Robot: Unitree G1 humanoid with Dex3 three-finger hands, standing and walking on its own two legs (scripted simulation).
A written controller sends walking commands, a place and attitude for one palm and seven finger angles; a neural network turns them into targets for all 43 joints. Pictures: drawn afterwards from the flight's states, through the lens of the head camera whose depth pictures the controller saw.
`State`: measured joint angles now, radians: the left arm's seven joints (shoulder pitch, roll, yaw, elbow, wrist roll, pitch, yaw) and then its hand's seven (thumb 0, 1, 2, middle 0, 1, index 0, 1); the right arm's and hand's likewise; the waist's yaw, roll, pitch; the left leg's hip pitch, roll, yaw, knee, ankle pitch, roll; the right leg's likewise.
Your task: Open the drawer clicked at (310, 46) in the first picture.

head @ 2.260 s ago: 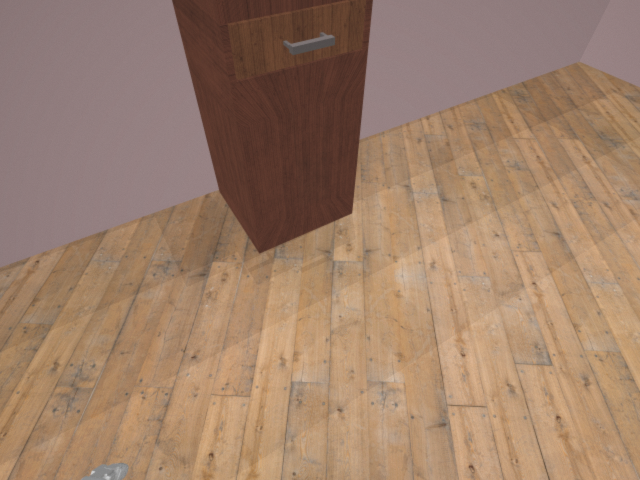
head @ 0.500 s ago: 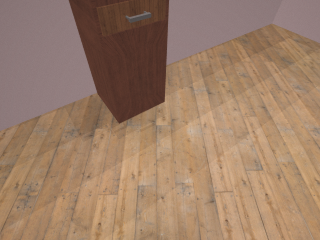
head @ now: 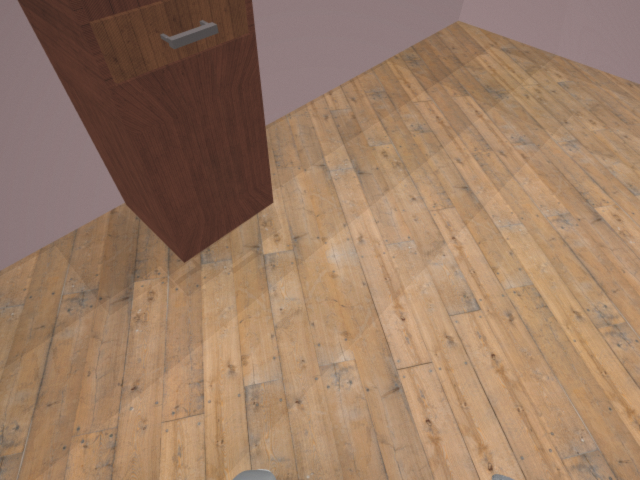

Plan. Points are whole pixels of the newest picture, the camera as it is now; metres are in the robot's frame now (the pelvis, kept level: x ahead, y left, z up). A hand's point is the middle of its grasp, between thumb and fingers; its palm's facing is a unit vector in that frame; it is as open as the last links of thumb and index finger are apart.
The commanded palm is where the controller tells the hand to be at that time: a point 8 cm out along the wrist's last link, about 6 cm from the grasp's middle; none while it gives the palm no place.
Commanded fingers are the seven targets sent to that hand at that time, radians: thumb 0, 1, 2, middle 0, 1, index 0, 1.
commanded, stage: walk to a spot facing it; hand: left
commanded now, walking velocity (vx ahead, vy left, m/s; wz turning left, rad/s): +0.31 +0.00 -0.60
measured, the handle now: (189, 32) +1.07 +0.46 +0.03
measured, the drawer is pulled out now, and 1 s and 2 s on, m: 0.00 0.00 0.00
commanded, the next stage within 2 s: turn to face it in 1.82 s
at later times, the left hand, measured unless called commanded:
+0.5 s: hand (259, 337) +0.36 +0.15 -0.17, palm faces -0.39 -0.91 -0.14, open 7.4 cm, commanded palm none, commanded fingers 0.00 0.90 0.90 -0.20 -0.30 -0.20 -0.30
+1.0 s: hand (272, 286) +0.48 +0.15 -0.19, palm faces -0.40 -0.89 -0.20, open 7.3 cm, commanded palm none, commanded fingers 0.00 0.90 0.90 -0.20 -0.30 -0.20 -0.30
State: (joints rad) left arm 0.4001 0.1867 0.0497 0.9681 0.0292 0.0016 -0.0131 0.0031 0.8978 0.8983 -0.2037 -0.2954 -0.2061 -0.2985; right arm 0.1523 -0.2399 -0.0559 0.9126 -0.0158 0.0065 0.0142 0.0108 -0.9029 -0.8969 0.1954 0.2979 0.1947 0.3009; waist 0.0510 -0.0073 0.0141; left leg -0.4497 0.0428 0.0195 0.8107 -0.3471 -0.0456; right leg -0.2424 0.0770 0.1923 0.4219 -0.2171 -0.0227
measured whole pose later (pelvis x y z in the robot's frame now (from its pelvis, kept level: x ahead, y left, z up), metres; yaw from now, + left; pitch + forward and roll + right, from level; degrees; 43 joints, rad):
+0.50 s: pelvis +0.16 +0.03 -0.01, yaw -20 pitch +0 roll -2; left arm 0.06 0.22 0.07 0.92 0.04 0.04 -0.05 0.00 0.91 0.90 -0.19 -0.29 -0.19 -0.30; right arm 0.52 -0.14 -0.01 1.09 -0.03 -0.06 -0.03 0.01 -0.90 -0.90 0.20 0.30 0.19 0.30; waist -0.06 -0.02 0.09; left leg 0.12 0.07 0.32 0.33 -0.44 -0.01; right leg -0.61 -0.02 -0.14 0.80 -0.17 -0.03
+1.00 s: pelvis +0.38 -0.02 -0.02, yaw -30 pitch -1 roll -2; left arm 0.33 0.23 0.07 1.02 0.02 -0.03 -0.01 0.00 0.91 0.90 -0.20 -0.29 -0.20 -0.30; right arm 0.18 -0.19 -0.05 0.95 -0.03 -0.05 0.02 0.01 -0.92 -0.90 0.19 0.30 0.19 0.30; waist 0.03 -0.01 0.01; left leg -0.38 0.11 0.11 0.60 -0.22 -0.02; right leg -0.18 0.05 0.00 0.58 -0.38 -0.03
